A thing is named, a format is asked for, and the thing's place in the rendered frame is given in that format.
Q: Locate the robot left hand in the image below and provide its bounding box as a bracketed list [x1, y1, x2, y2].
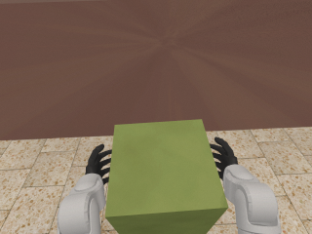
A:
[85, 144, 112, 185]

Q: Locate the robot right forearm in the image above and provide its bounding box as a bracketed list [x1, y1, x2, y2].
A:
[222, 164, 282, 234]

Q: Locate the carton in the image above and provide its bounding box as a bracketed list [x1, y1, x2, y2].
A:
[104, 119, 229, 234]

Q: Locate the robot right hand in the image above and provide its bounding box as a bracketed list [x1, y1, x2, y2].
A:
[210, 136, 238, 180]

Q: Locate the robot left forearm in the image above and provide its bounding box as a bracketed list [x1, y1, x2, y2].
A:
[57, 173, 106, 234]

